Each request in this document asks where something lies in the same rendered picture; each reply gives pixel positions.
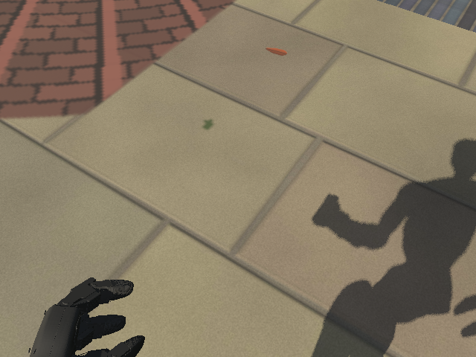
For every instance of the left robot hand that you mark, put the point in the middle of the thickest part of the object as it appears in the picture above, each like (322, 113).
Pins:
(67, 327)

